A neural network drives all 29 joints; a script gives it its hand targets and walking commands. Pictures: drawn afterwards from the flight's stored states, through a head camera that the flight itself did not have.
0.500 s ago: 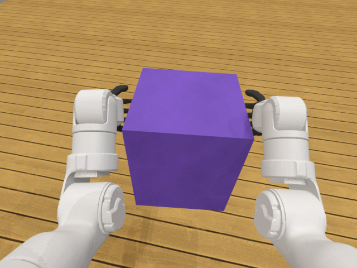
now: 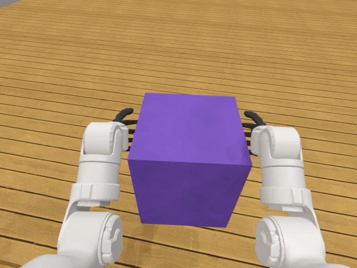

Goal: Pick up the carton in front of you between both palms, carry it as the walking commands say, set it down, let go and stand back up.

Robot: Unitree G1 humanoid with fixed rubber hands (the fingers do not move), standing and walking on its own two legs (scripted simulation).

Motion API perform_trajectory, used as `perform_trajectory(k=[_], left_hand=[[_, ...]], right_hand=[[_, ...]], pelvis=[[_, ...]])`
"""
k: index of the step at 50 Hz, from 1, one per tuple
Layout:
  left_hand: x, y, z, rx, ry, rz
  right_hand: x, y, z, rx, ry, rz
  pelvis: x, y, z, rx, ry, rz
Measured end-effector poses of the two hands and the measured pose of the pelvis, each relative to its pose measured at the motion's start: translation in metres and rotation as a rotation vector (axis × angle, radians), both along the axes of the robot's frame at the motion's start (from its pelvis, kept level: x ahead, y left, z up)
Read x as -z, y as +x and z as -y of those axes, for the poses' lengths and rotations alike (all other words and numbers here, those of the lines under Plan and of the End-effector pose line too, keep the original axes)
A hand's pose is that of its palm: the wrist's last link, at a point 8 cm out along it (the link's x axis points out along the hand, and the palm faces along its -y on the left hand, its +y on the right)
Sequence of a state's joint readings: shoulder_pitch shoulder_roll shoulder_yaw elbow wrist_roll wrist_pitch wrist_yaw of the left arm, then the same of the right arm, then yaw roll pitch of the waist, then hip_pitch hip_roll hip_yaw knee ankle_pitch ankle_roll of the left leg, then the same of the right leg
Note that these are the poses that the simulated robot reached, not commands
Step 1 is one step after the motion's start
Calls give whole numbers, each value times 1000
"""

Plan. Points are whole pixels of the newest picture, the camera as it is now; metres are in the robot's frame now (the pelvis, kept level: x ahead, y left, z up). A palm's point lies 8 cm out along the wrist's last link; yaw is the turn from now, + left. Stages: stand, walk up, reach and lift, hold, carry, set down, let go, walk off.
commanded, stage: carry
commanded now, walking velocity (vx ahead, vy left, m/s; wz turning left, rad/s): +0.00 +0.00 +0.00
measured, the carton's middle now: (186, 161) +0.35 +0.00 +0.06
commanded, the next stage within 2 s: none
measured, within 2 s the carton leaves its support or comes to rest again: neither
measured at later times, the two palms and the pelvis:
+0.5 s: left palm (115, 154) +0.30 +0.14 +0.13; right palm (264, 159) +0.30 -0.16 +0.13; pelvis -0.05 +0.00 +0.00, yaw +0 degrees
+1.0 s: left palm (119, 159) +0.29 +0.13 +0.13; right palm (270, 165) +0.29 -0.17 +0.13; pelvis -0.06 -0.01 +0.00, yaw -1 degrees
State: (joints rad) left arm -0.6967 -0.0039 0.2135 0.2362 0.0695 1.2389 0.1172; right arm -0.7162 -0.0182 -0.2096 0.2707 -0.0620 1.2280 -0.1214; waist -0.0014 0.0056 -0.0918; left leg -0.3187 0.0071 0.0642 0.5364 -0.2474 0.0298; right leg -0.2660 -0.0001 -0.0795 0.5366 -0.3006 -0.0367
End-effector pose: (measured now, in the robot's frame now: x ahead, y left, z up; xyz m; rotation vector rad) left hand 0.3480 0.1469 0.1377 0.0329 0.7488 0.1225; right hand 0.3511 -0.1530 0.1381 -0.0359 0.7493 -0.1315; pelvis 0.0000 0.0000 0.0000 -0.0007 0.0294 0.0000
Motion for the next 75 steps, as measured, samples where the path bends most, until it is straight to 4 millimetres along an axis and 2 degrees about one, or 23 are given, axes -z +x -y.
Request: perform_trajectory(k=[17, 30, 49, 75], left_hand=[[0, -37, 1, 9, 10, -15], [4, -53, 4, 11, 6, -14], [5, -59, 12, 16, 9, -12], [6, -56, 19, 14, 9, -11]], right_hand=[[2, -38, 1, -10, -9, -15], [5, -56, 4, -3, -8, -15], [7, -63, 12, 4, -3, -12], [8, -59, 18, 2, -2, -11]], pelvis=[[1, -35, 1, 1, -2, 18], [2, -52, 4, 5, -1, 20], [4, -60, 9, 9, 1, 19], [4, -57, 15, 10, 1, 15]])
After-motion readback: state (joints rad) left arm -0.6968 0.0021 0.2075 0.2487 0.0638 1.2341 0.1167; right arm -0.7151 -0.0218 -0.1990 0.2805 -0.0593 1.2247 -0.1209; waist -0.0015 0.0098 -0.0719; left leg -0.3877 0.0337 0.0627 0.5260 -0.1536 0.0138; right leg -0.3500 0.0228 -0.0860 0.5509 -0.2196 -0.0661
